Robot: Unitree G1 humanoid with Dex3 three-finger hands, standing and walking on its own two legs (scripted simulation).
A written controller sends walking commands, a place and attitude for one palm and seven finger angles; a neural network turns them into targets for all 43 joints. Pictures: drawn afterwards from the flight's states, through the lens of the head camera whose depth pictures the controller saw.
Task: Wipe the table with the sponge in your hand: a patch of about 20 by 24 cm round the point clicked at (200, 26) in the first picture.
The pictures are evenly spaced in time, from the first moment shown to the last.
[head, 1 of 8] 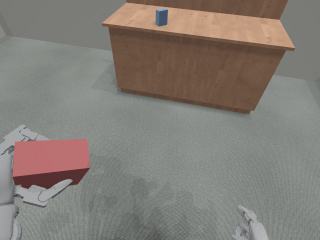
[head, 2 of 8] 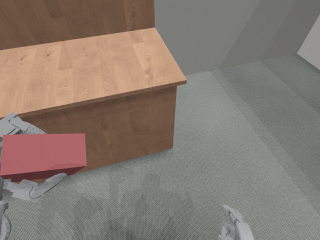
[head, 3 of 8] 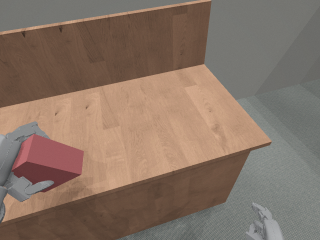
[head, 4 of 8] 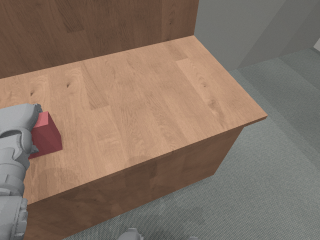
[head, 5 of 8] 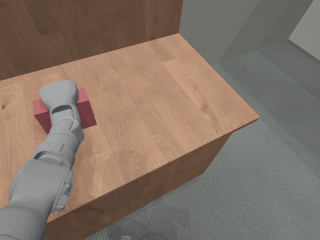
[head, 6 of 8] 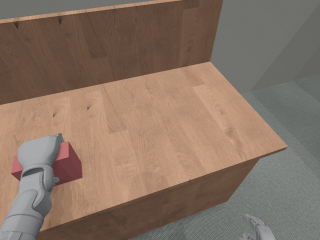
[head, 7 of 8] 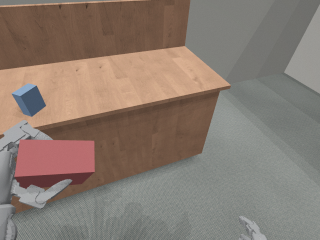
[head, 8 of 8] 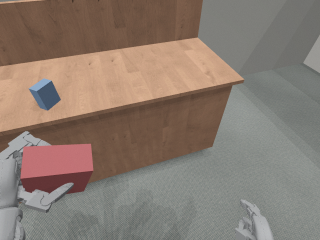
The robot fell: no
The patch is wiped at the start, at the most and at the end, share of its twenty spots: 0.00 1.00 1.00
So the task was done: yes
